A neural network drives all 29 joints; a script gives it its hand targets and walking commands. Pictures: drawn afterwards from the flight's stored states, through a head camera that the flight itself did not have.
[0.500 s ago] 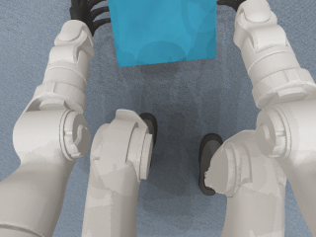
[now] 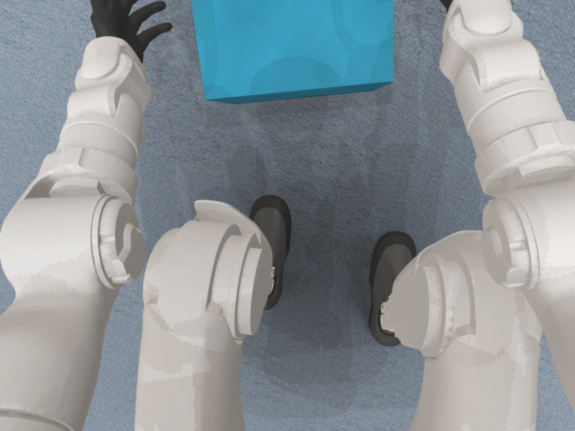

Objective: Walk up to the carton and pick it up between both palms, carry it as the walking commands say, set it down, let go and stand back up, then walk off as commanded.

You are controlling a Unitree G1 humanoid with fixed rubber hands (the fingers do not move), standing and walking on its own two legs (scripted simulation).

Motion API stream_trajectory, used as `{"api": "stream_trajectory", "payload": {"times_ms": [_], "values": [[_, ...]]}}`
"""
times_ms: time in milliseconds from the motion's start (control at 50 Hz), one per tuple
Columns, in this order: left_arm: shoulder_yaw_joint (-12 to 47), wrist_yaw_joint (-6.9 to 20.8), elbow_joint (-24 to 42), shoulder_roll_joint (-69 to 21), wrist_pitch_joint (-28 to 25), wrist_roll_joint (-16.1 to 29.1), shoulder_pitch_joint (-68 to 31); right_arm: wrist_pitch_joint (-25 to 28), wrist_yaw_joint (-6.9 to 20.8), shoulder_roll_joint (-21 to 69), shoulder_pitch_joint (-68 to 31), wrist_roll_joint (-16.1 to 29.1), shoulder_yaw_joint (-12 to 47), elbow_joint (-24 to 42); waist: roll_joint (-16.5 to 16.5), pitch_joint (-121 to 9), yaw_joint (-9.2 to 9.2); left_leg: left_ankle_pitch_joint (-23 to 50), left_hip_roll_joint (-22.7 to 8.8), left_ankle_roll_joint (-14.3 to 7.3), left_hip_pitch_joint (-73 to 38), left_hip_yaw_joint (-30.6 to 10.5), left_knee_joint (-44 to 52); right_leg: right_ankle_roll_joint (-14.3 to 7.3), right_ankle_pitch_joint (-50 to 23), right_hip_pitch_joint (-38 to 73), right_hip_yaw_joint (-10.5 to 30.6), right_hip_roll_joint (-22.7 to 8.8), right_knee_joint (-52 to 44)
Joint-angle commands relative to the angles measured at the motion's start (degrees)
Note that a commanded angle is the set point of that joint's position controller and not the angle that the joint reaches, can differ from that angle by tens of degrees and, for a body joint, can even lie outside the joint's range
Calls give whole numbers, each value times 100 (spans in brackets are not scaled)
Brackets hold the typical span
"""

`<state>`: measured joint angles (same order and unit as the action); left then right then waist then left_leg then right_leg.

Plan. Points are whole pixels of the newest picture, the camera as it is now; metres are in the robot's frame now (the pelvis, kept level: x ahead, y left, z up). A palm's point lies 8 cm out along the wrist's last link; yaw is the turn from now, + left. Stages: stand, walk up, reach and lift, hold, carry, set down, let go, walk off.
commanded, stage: set down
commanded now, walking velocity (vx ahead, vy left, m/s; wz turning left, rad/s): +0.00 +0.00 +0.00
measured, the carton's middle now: (294, 15) +0.53 +0.11 -0.28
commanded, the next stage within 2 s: let go in 1.66 s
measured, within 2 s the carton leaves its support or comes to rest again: neither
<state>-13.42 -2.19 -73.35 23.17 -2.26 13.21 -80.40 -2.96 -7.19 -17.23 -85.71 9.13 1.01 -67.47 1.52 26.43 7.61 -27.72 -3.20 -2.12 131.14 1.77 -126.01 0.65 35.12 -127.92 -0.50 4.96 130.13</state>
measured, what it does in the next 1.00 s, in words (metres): rises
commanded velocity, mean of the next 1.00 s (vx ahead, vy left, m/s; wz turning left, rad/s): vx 0.00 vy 0.00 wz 0.00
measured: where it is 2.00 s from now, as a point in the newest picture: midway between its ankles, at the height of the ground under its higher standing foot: (327, 289)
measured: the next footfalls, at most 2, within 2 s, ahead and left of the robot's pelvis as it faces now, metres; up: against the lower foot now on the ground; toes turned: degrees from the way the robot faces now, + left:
none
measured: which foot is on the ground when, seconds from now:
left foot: down 0.00-1.00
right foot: down 0.00-1.00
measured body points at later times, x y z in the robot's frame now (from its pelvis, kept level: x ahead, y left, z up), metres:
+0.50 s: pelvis +0.00 +0.00 +0.02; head +0.35 +0.05 +0.29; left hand +0.49 +0.31 -0.13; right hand +0.58 -0.07 -0.13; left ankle +0.14 +0.11 -0.32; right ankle +0.11 -0.11 -0.32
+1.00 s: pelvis +0.02 +0.00 +0.13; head +0.34 +0.04 +0.44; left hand +0.49 +0.32 +0.02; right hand +0.58 -0.08 +0.02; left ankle +0.14 +0.12 -0.32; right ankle +0.11 -0.11 -0.32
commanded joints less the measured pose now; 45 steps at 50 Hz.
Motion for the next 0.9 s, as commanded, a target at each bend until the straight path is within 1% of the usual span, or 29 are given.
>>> {"api": "stream_trajectory", "payload": {"times_ms": [0, 80, 160, 240, 340, 460, 520, 580, 640, 700, 780, 880], "values": [[-9, -9, 442, 840, -84, 53, -1140, 91, 33, -443, -1415, 31, -53, 508, 459, -6005, 496, 1812, 143, 293, -3283, -400, 830, 79, -997, 1905, 123, -132, -969], [39, -6, 491, 879, -64, 103, -1145, 91, 80, -542, -1433, 81, -41, 605, 450, -6122, 488, 1839, 134, 286, -3429, -438, 844, 66, -936, 1909, 81, -141, -929], [70, -13, 685, 914, -39, 126, -1095, 73, 102, -604, -1395, 103, -18, 769, 434, -6534, 501, 1966, 148, 283, -3705, -438, 883, 55, -959, 2079, 20, -122, -929], [15, -40, 984, 1009, 17, 103, -959, 21, 74, -679, -1291, 74, -47, 1010, 443, -7117, 529, 2071, 189, 280, -4021, -390, 949, 49, -980, 2336, -55, -90, -990], [-51, -84, 1532, 1077, 149, 60, -813, -91, 4, -754, -1179, 38, -160, 1453, 393, -7834, 557, 2049, 242, 281, -4410, -268, 1103, 29, -930, 2640, -157, -33, -1178], [-49, -92, 2206, 900, 429, 29, -622, -300, -81, -796, -959, -38, -422, 1846, 121, -8343, 444, 1794, 310, 338, -4757, -113, 1448, -8, -761, 2860, -243, 39, -1556], [-78, -70, 2380, 756, 572, -40, -465, -399, -93, -748, -753, -129, -582, 1823, 4, -8280, 365, 1683, 349, 374, -4802, -88, 1678, -24, -663, 2769, -268, 62, -1776], [-155, -32, 2356, 595, 659, -154, -195, -450, -63, -624, -460, -254, -737, 1646, -43, -8022, 312, 1640, 380, 409, -4714, -92, 1907, -31, -617, 2580, -274, 77, -1991], [-267, 14, 2290, 462, 678, -264, 79, -450, -14, -493, -191, -384, -869, 1498, -41, -7808, 297, 1698, 407, 434, -4575, -94, 2119, -25, -651, 2438, -262, 100, -2205], [-383, 55, 2344, 417, 676, -331, 234, -439, 17, -421, -71, -474, -943, 1556, 1, -7849, 304, 1799, 437, 440, -4538, -83, 2320, -11, -735, 2481, -249, 131, -2422], [-474, 93, 2627, 488, 724, -325, 324, -492, 9, -409, -65, -520, -941, 1952, 92, -8329, 338, 1892, 482, 433, -4798, -42, 2617, 24, -842, 2878, -254, 175, -2737], [-529, 159, 3040, 625, 889, -281, 512, -693, -11, -368, 49, -560, -929, 2541, 232, -8928, 380, 1963, 549, 414, -5249, 28, 3080, 87, -972, 3545, -267, 201, -3212]]}}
